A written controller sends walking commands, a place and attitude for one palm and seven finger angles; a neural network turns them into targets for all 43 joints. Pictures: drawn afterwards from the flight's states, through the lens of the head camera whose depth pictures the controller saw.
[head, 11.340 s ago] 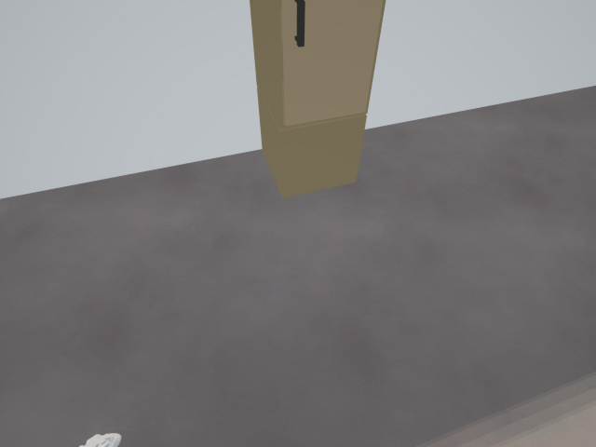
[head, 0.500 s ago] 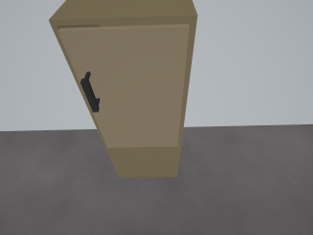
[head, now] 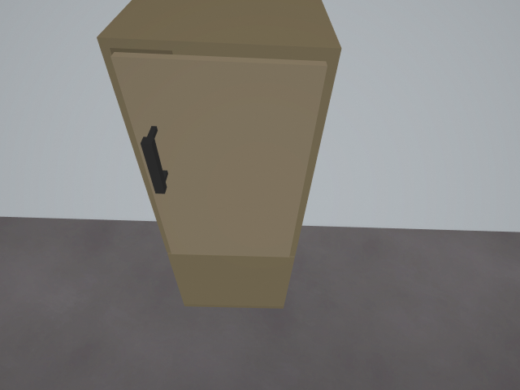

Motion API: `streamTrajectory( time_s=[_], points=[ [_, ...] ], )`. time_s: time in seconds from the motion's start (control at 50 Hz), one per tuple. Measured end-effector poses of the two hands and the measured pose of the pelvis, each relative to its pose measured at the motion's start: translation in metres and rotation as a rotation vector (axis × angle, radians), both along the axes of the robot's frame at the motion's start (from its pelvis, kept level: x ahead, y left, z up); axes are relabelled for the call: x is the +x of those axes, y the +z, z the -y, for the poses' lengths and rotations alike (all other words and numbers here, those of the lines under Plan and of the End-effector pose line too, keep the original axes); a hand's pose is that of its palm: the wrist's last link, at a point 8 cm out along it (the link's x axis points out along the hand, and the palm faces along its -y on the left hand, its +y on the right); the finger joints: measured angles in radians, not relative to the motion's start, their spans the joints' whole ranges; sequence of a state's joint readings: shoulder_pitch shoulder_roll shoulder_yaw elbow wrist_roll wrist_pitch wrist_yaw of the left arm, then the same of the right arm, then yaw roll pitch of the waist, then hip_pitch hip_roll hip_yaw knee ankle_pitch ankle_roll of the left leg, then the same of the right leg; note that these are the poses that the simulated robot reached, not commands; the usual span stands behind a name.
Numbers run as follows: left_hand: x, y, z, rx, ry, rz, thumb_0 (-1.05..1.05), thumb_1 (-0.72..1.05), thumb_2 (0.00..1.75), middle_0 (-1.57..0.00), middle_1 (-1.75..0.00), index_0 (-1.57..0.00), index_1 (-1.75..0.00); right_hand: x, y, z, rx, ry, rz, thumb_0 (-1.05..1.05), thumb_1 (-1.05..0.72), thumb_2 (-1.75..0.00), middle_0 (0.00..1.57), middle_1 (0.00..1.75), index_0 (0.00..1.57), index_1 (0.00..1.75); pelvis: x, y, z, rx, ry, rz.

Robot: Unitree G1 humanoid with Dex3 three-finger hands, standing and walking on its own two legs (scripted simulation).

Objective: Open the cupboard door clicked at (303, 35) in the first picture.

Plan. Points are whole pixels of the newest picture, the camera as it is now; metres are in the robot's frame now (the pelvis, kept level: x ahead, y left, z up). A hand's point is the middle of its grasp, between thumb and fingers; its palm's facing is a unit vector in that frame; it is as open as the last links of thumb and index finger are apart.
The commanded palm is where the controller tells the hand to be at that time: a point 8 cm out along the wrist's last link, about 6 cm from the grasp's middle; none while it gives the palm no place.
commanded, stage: come to a stop and stand still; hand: left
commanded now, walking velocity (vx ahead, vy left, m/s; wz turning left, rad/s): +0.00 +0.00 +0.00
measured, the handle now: (157, 160) +0.52 +0.25 +0.05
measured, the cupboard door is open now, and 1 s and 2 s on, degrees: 0 0 0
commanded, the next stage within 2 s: look again from close up in 0.68 s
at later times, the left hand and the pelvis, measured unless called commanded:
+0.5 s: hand out of the picture -0.02 +0.19 -0.18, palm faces +0.02 -0.99 -0.17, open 7.4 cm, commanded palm none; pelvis -0.01 +0.02 +0.00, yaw +0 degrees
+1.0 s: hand out of the picture -0.02 +0.21 -0.18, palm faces +0.02 -0.99 -0.17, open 7.4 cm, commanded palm none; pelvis -0.01 +0.04 +0.01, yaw +0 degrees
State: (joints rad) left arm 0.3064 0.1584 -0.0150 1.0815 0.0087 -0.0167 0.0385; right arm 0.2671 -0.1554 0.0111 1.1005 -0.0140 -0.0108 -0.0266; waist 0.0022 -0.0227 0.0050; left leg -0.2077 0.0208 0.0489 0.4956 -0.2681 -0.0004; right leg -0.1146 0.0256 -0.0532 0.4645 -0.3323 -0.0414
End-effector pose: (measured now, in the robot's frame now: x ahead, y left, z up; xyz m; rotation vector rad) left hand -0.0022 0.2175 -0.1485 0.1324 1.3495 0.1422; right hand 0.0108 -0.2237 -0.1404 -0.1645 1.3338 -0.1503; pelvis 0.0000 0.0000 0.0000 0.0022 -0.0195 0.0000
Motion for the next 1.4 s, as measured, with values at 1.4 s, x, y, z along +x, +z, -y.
streamTrajectory(
  time_s=[1.4],
  points=[
    [-0.021, 0.003, -0.047, -0.007, -0.002, -0.060, 0.00, 0.91, 0.90, -0.20, -0.30, -0.20, -0.30, -0.007, 0.010, -0.039, -0.013, 0.013, -0.017, 0.01, -0.91, -0.90, 0.20, 0.30, 0.20, 0.30, -0.009, 0.007, -0.043, -0.002, -0.002, -0.011]
  ],
)
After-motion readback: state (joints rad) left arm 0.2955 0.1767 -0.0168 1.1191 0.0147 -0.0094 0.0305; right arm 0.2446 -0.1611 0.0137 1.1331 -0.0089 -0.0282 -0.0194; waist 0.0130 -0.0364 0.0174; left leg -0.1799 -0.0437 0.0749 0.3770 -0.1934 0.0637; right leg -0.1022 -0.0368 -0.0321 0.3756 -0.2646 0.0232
